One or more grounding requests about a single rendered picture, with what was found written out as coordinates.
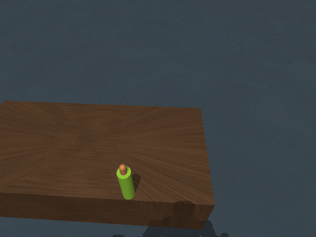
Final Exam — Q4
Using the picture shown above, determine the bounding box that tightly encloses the bottle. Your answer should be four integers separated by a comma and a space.
117, 164, 135, 199

